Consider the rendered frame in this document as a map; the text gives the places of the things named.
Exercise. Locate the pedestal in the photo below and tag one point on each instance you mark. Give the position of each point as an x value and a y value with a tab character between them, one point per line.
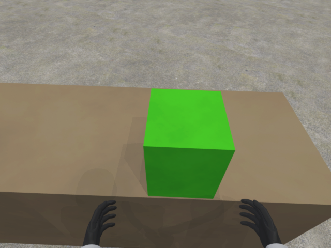
65	149

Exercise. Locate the carton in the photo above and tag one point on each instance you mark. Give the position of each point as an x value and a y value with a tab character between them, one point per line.
188	143

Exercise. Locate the robot left hand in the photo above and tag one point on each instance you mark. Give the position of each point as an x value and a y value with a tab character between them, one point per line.
95	227

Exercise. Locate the robot right hand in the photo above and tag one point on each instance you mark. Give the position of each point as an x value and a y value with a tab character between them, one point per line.
264	225

